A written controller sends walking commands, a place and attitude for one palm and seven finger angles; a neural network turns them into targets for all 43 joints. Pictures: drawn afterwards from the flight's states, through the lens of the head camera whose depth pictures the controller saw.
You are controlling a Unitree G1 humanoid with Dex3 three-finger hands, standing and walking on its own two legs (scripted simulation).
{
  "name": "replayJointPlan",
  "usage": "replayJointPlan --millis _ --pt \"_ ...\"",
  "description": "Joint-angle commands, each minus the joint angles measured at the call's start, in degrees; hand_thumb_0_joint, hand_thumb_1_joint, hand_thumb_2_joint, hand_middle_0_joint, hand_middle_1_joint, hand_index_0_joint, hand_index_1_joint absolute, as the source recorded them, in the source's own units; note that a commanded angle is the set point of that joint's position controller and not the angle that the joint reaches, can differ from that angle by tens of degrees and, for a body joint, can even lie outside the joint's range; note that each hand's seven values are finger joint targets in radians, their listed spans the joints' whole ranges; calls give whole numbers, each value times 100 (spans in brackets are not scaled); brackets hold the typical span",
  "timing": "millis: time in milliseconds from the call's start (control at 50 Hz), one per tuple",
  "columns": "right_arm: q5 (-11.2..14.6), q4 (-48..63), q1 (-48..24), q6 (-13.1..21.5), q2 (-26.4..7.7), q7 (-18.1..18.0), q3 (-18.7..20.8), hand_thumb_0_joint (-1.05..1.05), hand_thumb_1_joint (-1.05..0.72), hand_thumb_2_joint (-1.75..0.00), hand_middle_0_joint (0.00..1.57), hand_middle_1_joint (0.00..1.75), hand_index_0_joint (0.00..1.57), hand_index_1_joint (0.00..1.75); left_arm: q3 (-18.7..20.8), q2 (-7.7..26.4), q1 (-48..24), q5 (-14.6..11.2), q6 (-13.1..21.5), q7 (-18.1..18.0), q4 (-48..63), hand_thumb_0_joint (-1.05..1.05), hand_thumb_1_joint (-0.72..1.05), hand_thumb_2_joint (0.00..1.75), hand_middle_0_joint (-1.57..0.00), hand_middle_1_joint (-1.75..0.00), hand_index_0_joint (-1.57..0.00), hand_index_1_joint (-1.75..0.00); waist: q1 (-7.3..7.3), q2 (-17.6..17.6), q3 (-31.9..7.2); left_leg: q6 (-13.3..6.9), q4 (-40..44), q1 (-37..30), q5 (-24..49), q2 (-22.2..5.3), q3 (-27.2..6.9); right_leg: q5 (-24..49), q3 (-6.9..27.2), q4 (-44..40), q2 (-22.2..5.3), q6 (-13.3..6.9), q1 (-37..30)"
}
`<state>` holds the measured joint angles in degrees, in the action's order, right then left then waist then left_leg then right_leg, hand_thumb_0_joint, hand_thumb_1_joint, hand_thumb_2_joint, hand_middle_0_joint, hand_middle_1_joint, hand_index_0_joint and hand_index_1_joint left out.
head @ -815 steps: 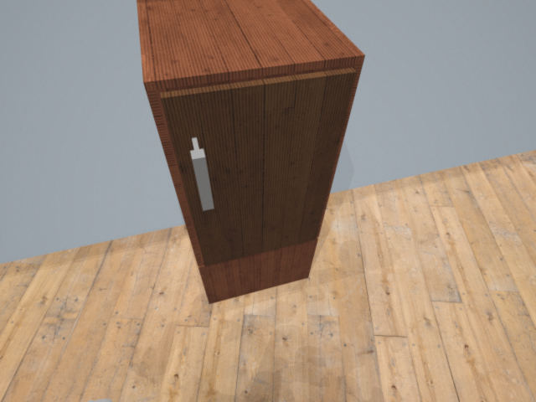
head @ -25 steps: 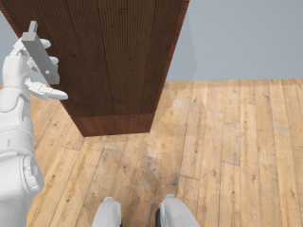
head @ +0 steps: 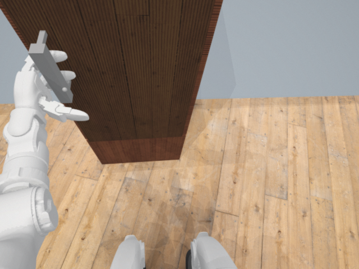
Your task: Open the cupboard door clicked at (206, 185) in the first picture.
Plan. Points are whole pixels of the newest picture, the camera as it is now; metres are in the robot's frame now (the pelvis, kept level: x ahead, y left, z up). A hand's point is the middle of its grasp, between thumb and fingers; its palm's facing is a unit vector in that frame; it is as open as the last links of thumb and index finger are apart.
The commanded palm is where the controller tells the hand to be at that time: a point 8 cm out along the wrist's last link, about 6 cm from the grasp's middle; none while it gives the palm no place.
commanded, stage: slide the fingers in behind the handle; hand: left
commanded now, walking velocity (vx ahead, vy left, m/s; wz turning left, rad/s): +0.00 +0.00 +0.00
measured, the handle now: (55, 69) +0.54 +0.25 +0.07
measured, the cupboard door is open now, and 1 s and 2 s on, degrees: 1 1 47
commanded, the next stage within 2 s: close the thumb around the handle in 0.04 s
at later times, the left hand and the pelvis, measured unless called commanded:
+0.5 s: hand (65, 87) +0.49 +0.22 +0.06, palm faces +0.04 -1.00 +0.00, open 10.4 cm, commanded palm +0.47 +0.26 +0.07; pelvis +0.00 +0.00 +0.00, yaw +0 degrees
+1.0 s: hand (66, 87) +0.49 +0.22 +0.06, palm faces +0.05 -1.00 +0.00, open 5.7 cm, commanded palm +0.46 +0.27 +0.07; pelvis +0.00 +0.01 +0.00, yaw +0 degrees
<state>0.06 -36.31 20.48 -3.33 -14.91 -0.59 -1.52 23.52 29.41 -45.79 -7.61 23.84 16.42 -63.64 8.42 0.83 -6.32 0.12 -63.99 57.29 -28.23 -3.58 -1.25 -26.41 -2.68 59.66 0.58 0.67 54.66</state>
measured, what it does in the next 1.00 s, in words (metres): stands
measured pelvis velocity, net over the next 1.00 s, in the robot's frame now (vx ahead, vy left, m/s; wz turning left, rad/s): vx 0.00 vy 0.01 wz -0.01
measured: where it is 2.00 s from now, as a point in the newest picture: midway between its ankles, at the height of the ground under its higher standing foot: outside the picture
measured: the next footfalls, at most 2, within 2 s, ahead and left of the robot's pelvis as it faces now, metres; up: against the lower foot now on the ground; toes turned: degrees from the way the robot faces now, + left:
none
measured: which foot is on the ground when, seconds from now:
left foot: down 0.00-1.00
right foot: down 0.00-1.00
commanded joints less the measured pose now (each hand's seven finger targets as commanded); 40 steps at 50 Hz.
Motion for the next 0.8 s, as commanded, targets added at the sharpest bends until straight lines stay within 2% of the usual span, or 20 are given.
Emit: replayJointPlan --millis 0,40,80,100,120,180,220,240,280,320,340,440,500,600,620,660,700,720,740,780 --pt "-39 282 863 97 -1058 -99 371 0 -90 -90 20 30 20 30 84 1362 -2623 -48 462 66 1372 0 -50 30 -30 -120 -30 -120 96 798 -2800 -129 674 -2314 2280 188 -148 1866 60 -632 217 -170 -897" --pt "-28 276 830 100 -1030 -93 359 0 -90 -90 20 30 20 30 -34 1210 -2580 -53 422 94 1274 0 -50 30 -30 -120 -30 -120 120 819 -2684 -128 659 -2238 2226 197 -121 1851 59 -644 211 -167 -863" --pt "-32 268 866 102 -1050 -106 346 0 -90 -90 20 30 20 30 44 1315 -2613 -68 403 100 1169 0 -50 30 -30 -120 -30 -120 135 621 -2597 -155 646 -2059 2119 206 -127 1814 73 -640 222 -166 -933" --pt "-22 277 836 98 -1057 -116 343 0 -90 -90 20 30 20 30 73 1409 -2669 -33 398 106 1168 0 -50 30 -30 -120 -30 -120 122 738 -2654 -143 648 -2040 2074 207 -126 1774 83 -620 206 -163 -911" --pt "-17 266 820 108 -1032 -114 336 0 -90 -90 20 30 20 30 -83 1227 -2728 -18 360 124 1054 0 -50 30 -30 -120 -30 -120 185 755 -2533 -145 640 -2005 1996 213 -125 1703 72 -636 203 -160 -812" --pt "-35 257 880 115 -1072 -134 341 0 -90 -90 20 30 20 30 54 1408 -2842 -26 353 112 1081 0 -33 37 -31 -122 -31 -122 192 709 -2604 -153 628 -2106 2058 194 -181 1664 54 -610 211 -178 -744" --pt "-39 272 864 127 -1042 -109 335 0 -90 -90 20 30 20 30 -62 1249 -2834 -36 355 127 1171 0 -22 42 -32 -123 -32 -123 165 953 -2788 -126 617 -2289 2201 193 -172 1718 40 -595 203 -174 -684" --pt "-43 269 885 119 -1061 -109 343 0 -90 -90 20 30 20 30 68 1382 -2724 -36 358 112 1142 0 -16 44 -32 -124 -32 -124 95 858 -2804 -114 624 -2279 2229 184 -189 1719 26 -583 210 -185 -729" --pt "-52 290 912 118 -1053 -100 348 0 -90 -90 20 30 20 30 52 1326 -2680 -53 364 112 1195 0 -5 49 -33 -125 -33 -125 115 792 -2884 -130 597 -2283 2356 186 -185 1851 23 -550 219 -182 -800" --pt "-35 276 879 109 -1038 -88 344 0 -90 -90 20 30 20 30 -95 1177 -2769 -34 315 100 1145 0 6 54 -34 -126 -34 -126 185 823 -2714 -132 614 -2211 2212 187 -163 1770 30 -602 216 -155 -708" --pt "-39 276 897 101 -1067 -90 343 0 -90 -90 20 30 20 30 107 1423 -2725 -29 314 79 1147 0 12 56 -34 -127 -34 -127 99 820 -2724 -127 630 -2142 2169 193 -162 1751 41 -609 213 -166 -811" --pt "-23 309 882 99 -1055 -115 319 0 -90 -90 20 30 20 30 115 1464 -2623 -30 259 133 1016 0 40 68 -36 -130 -36 -130 125 710 -2563 -155 641 -1913 2003 200 -108 1721 68 -633 209 -154 -884" --pt "-35 310 928 103 -1070 -115 325 0 -90 -90 20 30 20 30 235 1612 -2668 -25 309 126 1097 0 56 76 -38 -131 -38 -131 92 749 -2762 -140 625 -2043 2186 190 -155 1790 47 -575 218 -166 -879" --pt "-48 314 917 100 -1047 -91 337 0 -90 -90 20 30 20 30 114 1415 -2717 -49 346 110 1263 0 84 88 -40 -134 -40 -134 112 970 -2840 -114 612 -2303 2347 170 -162 1806 16 -565 225 -167 -717" --pt "-51 321 949 96 -1061 -86 349 0 -90 -90 20 30 20 30 255 1545 -2571 -50 349 93 1252 0 90 90 -40 -135 -40 -135 36 889 -2887 -104 633 -2311 2405 169 -179 1836 1 -565 231 -179 -813" --pt "-41 318 926 88 -1065 -87 346 0 -90 -90 20 30 20 30 189 1473 -2517 -49 323 92 1198 0 90 90 -40 -135 -40 -135 88 719 -2765 -122 645 -2183 2298 170 -160 1823 8 -589 233 -165 -838" --pt "-42 356 931 81 -1074 -90 354 0 -90 -90 20 30 20 30 286 1613 -2510 -35 374 82 1421 0 90 90 -40 -135 -40 -135 3 920 -2982 -105 660 -2332 2474 172 -157 1926 17 -551 229 -175 -911" --pt "-43 364 901 80 -1036 -71 357 0 -90 -90 20 30 20 30 134 1392 -2447 -40 380 87 1481 0 90 90 -40 -135 -40 -135 -16 1107 -3017 -83 667 -2485 2555 179 -159 1924 -3 -560 234 -191 -846" --pt "-37 349 901 79 -1022 -59 360 0 -90 -90 20 30 20 30 -5 1168 -2380 -55 339 90 1342 0 90 90 -40 -135 -40 -135 67 910 -2820 -89 673 -2463 2486 164 -166 1854 -35 -601 251 -180 -746" --pt "-51 324 938 61 -1066 -74 360 0 -90 -90 20 30 20 30 162 1376 -2375 -67 350 36 1320 0 90 90 -40 -135 -40 -135 54 827 -2742 -103 685 -2391 2482 162 -177 1857 -28 -607 257 -193 -785"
